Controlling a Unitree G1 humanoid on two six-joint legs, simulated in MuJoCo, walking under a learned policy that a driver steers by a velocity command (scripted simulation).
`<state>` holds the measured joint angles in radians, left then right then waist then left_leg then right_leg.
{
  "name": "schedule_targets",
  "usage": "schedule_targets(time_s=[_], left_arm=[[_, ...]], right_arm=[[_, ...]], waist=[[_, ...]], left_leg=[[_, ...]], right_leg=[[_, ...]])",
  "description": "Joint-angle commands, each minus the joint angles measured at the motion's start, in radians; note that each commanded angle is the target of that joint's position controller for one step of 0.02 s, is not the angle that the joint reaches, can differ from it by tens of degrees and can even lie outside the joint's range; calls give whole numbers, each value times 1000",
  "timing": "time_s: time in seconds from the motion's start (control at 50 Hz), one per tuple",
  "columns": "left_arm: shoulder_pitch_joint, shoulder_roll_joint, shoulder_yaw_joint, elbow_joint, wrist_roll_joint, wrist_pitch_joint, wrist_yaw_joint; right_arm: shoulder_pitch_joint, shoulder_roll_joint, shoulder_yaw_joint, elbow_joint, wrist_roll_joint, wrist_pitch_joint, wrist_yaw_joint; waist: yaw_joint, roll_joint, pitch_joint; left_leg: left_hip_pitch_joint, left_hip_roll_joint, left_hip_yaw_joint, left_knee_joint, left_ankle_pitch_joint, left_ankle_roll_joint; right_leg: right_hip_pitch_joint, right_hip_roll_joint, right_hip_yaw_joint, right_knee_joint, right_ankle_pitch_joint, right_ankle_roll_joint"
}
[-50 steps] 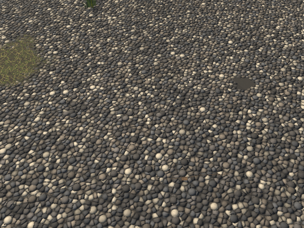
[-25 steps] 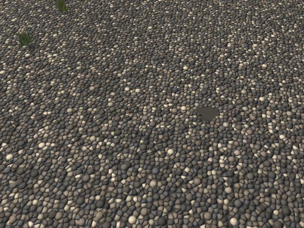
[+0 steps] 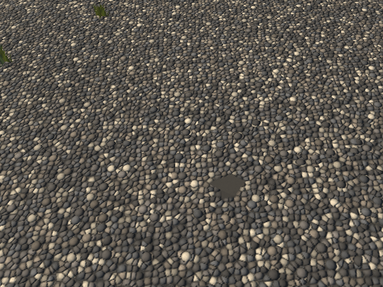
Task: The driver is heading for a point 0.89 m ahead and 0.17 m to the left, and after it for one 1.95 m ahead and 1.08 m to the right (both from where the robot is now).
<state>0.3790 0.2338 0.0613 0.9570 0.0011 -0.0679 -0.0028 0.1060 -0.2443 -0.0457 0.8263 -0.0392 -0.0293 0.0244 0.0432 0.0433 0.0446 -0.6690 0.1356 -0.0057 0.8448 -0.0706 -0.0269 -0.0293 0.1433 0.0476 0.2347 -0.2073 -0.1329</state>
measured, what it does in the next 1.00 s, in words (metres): walks ahead, turning left: left foot, then right foot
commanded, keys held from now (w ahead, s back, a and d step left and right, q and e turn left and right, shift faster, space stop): w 0.02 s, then w+q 0.56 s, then w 0.42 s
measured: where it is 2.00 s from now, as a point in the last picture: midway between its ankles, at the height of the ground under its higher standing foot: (169, 203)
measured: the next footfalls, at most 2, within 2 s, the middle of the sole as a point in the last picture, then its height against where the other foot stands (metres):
left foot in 0.22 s outside the picture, level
right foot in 0.76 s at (216, 245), level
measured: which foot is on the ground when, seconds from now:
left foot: up 0.00-0.20, down 0.22-0.76, up 0.78-1.00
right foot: down 0.00-0.24, up 0.26-0.74, down 0.76-1.00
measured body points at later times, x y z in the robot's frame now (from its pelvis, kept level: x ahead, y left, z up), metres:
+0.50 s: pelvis +0.28 +0.07 +0.00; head +0.31 +0.08 +0.45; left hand +0.39 +0.33 -0.12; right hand +0.32 -0.20 -0.13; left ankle +0.26 +0.11 -0.75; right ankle +0.42 -0.10 -0.68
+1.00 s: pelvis +0.57 +0.07 +0.00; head +0.59 +0.06 +0.45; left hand +0.51 +0.33 -0.12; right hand +0.75 -0.15 -0.13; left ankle +0.53 +0.21 -0.67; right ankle +0.58 -0.01 -0.75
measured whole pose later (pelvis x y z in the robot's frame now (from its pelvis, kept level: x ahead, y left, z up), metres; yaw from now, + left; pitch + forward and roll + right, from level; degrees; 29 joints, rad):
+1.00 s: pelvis +0.57 +0.07 +0.00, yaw +19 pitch +1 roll +0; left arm 0.35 0.24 0.04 0.90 0.01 -0.09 -0.01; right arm 0.24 -0.28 -0.05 0.84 -0.04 -0.03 0.03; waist 0.02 0.05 0.02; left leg -0.53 0.02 -0.05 1.03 -0.27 0.04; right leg -0.14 0.06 -0.04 0.31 -0.18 -0.07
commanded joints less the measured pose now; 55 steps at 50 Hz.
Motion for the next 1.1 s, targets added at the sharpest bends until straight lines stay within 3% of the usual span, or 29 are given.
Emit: schedule_targets(time_s=[0.02, 0.08, 0.12, 0.16, 0.18, 0.2, 0.22, 0.24, 0.26, 0.28, 0.3, 0.34, 0.4, 0.44, 0.54, 0.64, 0.7, 0.72, 0.74, 0.76, 0.78, 0.8, 0.82, 0.84, 0.88, 0.94, 1.02, 1.1], left_arm=[[91, 126, 18, -19, 4, -12, 7], [113, 128, 11, -6, 17, -15, 15], [105, 133, 8, 4, 26, -18, 22], [63, 149, 8, 4, 33, -23, 30], [52, 160, 10, 7, 39, -22, 32], [38, 167, 11, 7, 38, -17, 31], [33, 153, 3, -12, 31, -21, 31], [135, 73, -12, -36, -6, -25, 14], [89, 133, 1, -39, 28, -32, 10], [-7, 138, 1, -74, 32, -37, 4], [-63, 137, -2, -90, 31, -46, -1], [-72, 112, -7, -109, 42, -24, -5], [-80, 85, -16, -128, 51, 12, -10], [-165, 85, -18, -164, 49, 19, -11], [-359, 81, -25, -238, 38, 20, -17], [-472, 78, -37, -290, 30, 6, -23], [-388, 107, -29, -277, 28, -8, -20], [-301, 129, -19, -250, 28, -14, -13], [-172, 154, -6, -211, 31, -25, -1], [-18, 215, 9, -196, 51, -35, 15], [51, 320, 39, -176, 61, -21, 17], [4, 249, 32, -170, 33, -6, 7], [-80, 172, 16, -190, 24, -5, 1], [-123, 128, 4, -188, 28, -10, -3], [-119, 102, -6, -159, 25, -21, 0], [-57, 112, -4, -117, 10, -43, -6], [2, 115, -3, -78, 6, -40, -5], [59, 127, -1, -45, 5, -36, -7]], right_arm=[[-104, -53, -3, -82, 7, -10, 5], [-174, -54, 5, -106, 15, -18, 10], [-170, -61, 5, -114, 18, -23, 11], [-68, -79, -5, -86, 22, -26, 4], [35, -100, -16, -53, 22, -29, -4], [186, -112, -26, -1, 19, -35, -12], [345, -156, -43, 39, -1, -40, -22], [422, -278, -78, 50, -14, -36, -23], [328, -218, -66, 51, 28, -23, -5], [220, -188, -58, 28, 39, -20, -1], [172, -135, -46, 19, 33, -20, 2], [162, -100, -32, 34, 35, -27, -8], [208, -136, -41, 48, 40, -44, -12], [240, -154, -47, 50, 41, -43, -15], [344, -154, -52, 56, 41, -32, -18], [402, -149, -51, 57, 25, -29, -32], [359, -163, -51, 47, 21, -36, -42], [341, -176, -53, 44, 21, -40, -40], [332, -174, -51, 46, 24, -44, -34], [332, -131, -38, 20, 32, -51, -27], [476, -52, -24, 15, 66, -48, -24], [458, -129, -32, 36, 30, -40, -32], [364, -134, -34, 26, 19, -38, -27], [296, -117, -28, 10, 16, -40, -20], [264, -105, -25, -3, 2, -26, -6], [255, -87, -19, -2, -5, -7, 5], [83, -70, -4, -56, -5, -5, 16], [-65, -41, 20, -99, 6, -12, 20]], waist=[[29, -104, 13], [49, -107, 38], [31, -114, 49], [-28, -124, 8], [-73, -124, -45], [-141, -100, -118], [-203, -54, -208], [-154, 186, -316], [-119, 94, -289], [-84, 40, -130], [-73, -38, -60], [-18, -40, -6], [-7, -7, -24], [-25, -2, 0], [-102, 16, 1], [-143, 33, -3], [-90, 50, -16], [-51, 47, -48], [12, 3, -116], [71, -79, -245], [23, -321, -355], [1, -220, -277], [-12, -105, -132], [-18, -59, -73], [-50, -123, -39], [-64, -137, -55], [-39, -122, -2], [-4, -125, 17]], left_leg=[[-20, -39, 48, -102, 86, 12], [-16, -66, 77, -203, 82, 49], [30, -87, 81, -257, 32, 87], [181, -145, 97, -288, -54, 132], [285, -182, 103, -300, -95, 154], [446, -209, 111, -365, -68, 178], [688, -89, -35, -373, -99, 229], [969, 193, -563, -430, -140, 409], [942, 206, -761, -563, -156, 416], [792, 181, -604, -576, -216, 391], [668, 143, -503, -608, -152, 365], [513, 54, -367, -638, -3, 310], [452, 3, -288, -656, 97, 310], [437, -17, -277, -680, 74, 305], [546, -43, -294, -650, 131, 253], [668, -19, -315, -574, 276, 240], [661, 11, -328, -517, 375, 199], [656, -1, -316, -436, 486, 184], [628, -50, -267, -270, 516, 164], [504, -100, -219, -25, 306, 143], [202, -270, -97, 284, -308, 99], [75, -228, -112, 388, -429, 109], [56, -185, -125, 404, -340, 109], [69, -156, -121, 363, -281, 105], [113, -117, -99, 284, -253, 92], [114, -112, -65, 240, -229, 71], [8, -62, -6, 101, -107, 40], [68, -69, 49, -124, 10, 35]], right_leg=[[41, -261, 133, -50, 493, -52], [121, -291, 103, -56, 526, -53], [158, -321, 76, -43, 605, -48], [168, -330, 28, 59, 879, -25], [179, -327, 6, 183, 1001, -14], [149, -303, -29, 371, 1006, 0], [-28, -274, -57, 625, 768, 15], [-408, -80, -120, 1060, 126, 79], [-563, -58, 4, 1150, -248, 62], [-624, -128, 33, 1136, -165, 57], [-609, -168, 24, 1075, -101, 62], [-531, -212, 18, 960, -79, 88], [-505, -220, -15, 860, -64, 135], [-551, -229, -32, 764, 2, 165], [-622, -211, -36, 534, 176, 193], [-606, -174, -48, 383, 182, 169], [-422, -151, -45, 283, 119, 118], [-308, -125, -56, 255, 77, 97], [-140, -131, -51, 196, 94, 68], [83, -310, 135, 184, -32, 16], [329, -552, 584, 110, -103, -122], [251, -556, 711, 44, -194, -133], [115, -509, 555, 33, -177, -116], [21, -458, 430, 13, -64, -95], [-65, -375, 265, -19, 111, -52], [-64, -353, 185, -42, 268, -63], [-53, -335, 114, -106, 285, -74], [-51, -307, 41, -104, 366, -53]])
